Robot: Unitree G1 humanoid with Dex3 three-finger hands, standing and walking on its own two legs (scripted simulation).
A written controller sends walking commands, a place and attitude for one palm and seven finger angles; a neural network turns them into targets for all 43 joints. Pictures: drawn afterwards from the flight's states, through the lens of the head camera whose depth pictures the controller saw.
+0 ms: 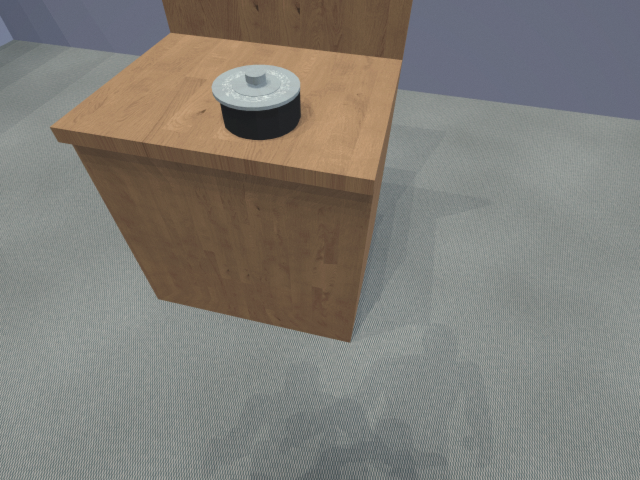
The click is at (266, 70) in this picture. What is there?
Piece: lid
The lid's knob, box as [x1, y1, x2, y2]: [245, 68, 265, 84]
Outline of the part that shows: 245,71 246,81 249,83 256,84 261,83 265,80 264,70 261,68 250,68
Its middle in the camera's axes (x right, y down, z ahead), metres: -0.14 -0.35 +0.83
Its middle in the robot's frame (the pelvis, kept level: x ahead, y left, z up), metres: +0.86 +0.19 +0.08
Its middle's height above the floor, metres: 0.86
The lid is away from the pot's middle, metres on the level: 0.00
